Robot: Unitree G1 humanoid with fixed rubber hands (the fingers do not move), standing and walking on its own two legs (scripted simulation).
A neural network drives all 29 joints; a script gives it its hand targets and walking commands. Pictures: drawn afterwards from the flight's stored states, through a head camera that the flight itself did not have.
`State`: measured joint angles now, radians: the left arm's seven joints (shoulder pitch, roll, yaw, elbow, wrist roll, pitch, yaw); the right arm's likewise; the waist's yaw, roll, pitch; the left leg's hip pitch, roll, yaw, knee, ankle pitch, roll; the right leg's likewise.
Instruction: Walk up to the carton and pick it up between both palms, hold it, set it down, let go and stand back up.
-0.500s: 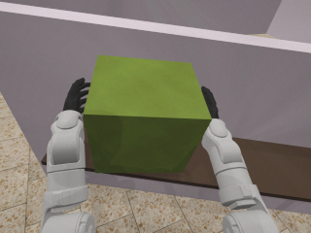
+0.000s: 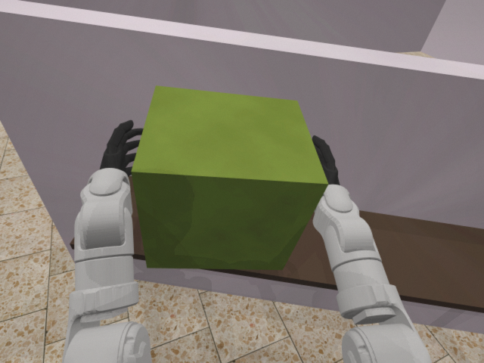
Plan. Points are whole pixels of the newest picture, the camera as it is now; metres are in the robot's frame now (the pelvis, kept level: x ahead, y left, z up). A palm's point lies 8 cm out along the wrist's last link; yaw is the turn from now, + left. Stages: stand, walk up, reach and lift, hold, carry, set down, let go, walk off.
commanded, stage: hold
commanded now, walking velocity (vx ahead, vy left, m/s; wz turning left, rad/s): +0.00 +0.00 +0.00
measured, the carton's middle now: (223, 183) +0.37 +0.02 +0.13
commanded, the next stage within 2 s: none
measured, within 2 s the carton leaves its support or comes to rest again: neither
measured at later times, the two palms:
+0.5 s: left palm (112, 160) +0.37 +0.20 +0.18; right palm (317, 172) +0.37 -0.14 +0.17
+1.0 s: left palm (118, 172) +0.34 +0.18 +0.18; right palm (329, 184) +0.34 -0.15 +0.17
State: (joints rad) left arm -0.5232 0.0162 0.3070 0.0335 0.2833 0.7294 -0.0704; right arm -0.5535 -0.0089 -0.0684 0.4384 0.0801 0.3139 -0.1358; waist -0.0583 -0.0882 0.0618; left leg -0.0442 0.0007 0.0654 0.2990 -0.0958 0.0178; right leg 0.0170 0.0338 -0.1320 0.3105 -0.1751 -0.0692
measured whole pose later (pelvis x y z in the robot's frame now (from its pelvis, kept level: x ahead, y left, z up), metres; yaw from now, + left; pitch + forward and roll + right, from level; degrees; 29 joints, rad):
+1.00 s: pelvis +0.01 +0.01 +0.00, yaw -1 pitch -10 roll +0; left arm -0.46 -0.02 0.28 -0.06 0.30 0.77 -0.05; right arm -0.52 -0.04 -0.03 0.39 0.13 0.33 -0.12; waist -0.07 -0.08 0.06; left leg -0.01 0.00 0.08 0.31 -0.12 0.03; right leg 0.05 0.03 -0.11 0.29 -0.17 -0.06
